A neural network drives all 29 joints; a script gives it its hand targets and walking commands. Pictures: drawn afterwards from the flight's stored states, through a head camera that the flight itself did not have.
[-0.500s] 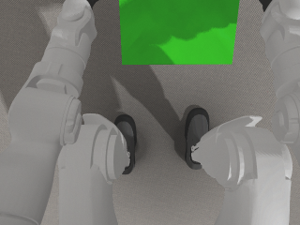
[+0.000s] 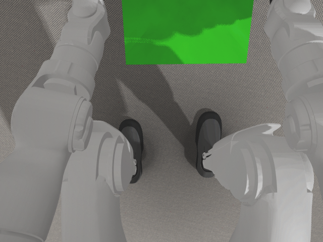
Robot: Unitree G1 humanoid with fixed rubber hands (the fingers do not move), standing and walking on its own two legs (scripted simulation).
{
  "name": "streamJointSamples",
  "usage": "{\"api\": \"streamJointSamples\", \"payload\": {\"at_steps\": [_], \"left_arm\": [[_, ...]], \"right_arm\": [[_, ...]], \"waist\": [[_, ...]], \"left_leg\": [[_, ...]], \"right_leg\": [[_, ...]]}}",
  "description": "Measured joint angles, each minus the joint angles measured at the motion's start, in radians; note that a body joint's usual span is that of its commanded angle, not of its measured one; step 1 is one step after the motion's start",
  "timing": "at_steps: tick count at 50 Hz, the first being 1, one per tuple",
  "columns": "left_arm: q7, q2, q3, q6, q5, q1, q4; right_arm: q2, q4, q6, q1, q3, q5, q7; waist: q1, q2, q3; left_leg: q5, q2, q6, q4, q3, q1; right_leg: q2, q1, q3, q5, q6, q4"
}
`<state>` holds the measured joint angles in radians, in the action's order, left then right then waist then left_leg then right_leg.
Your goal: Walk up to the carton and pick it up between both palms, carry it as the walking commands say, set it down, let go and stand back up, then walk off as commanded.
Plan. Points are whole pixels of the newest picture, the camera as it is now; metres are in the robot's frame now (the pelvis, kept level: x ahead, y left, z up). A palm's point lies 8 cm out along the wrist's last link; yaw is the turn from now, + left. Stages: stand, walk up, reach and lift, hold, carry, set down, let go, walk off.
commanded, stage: reach and lift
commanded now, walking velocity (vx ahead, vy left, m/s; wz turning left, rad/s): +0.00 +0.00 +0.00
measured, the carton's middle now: out of the picture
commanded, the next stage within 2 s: none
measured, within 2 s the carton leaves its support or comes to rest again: leaves its support in 0.64 s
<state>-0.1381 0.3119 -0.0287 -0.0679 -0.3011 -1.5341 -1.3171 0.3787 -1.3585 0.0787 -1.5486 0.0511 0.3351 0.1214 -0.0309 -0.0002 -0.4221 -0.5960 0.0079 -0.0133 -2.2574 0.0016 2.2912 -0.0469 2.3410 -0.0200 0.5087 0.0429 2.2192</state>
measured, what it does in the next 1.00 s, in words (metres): stands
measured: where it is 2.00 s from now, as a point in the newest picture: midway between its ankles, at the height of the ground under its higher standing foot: (169, 157)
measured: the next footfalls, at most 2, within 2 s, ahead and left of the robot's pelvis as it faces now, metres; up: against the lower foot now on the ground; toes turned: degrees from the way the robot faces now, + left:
none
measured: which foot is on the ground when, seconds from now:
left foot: down 0.00-1.00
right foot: down 0.00-1.00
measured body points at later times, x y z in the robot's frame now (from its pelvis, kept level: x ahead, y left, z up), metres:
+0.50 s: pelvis +0.01 +0.01 -0.01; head +0.38 -0.01 +0.24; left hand +0.55 +0.13 -0.21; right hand +0.55 -0.20 -0.20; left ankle +0.11 +0.12 -0.32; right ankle +0.13 -0.11 -0.32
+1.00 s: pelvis -0.02 +0.00 +0.00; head +0.34 -0.01 +0.26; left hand +0.54 +0.14 -0.16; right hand +0.53 -0.19 -0.16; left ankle +0.11 +0.12 -0.32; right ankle +0.13 -0.12 -0.32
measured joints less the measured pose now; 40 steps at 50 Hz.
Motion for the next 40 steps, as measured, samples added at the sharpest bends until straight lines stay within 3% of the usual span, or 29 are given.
{"api": "streamJointSamples", "payload": {"at_steps": [5, 14, 22, 30, 40], "left_arm": [[-0.010, -0.015, 0.043, 0.014, 0.028, -0.006, -0.002], [0.034, -0.023, 0.131, 0.080, 0.115, 0.008, 0.022], [0.041, -0.027, 0.151, 0.125, 0.149, 0.026, 0.050], [0.009, -0.012, 0.088, 0.156, 0.097, 0.050, 0.092], [-0.029, -0.003, 0.054, 0.184, 0.056, -0.003, 0.136]], "right_arm": [[0.003, -0.014, -0.009, -0.010, -0.018, 0.002, -0.013], [0.008, 0.007, -0.072, 0.000, -0.080, -0.097, -0.047], [0.007, 0.037, -0.105, 0.030, -0.091, -0.097, -0.062], [-0.004, 0.094, -0.144, 0.058, -0.058, -0.084, -0.038], [0.025, 0.166, -0.185, 0.027, -0.032, -0.032, 0.006]], "waist": [[0.000, -0.011, -0.007], [-0.011, -0.023, -0.001], [-0.008, -0.020, 0.021], [-0.023, -0.015, 0.023], [-0.008, -0.025, -0.103]], "left_leg": [[0.001, 0.005, 0.003, -0.004, 0.002, -0.003], [-0.011, 0.015, 0.011, -0.034, 0.012, -0.002], [-0.025, 0.016, 0.013, -0.049, 0.010, 0.004], [-0.029, 0.030, 0.006, -0.046, 0.006, -0.010], [0.001, 0.058, -0.018, -0.030, -0.019, -0.093]], "right_leg": [[-0.002, -0.007, 0.004, 0.003, -0.005, 0.005], [-0.005, -0.009, 0.016, 0.024, -0.014, 0.040], [0.000, -0.004, 0.017, 0.036, -0.019, 0.052], [0.011, -0.019, 0.023, 0.045, -0.027, 0.052], [0.039, -0.110, 0.024, 0.017, -0.045, 0.031]]}}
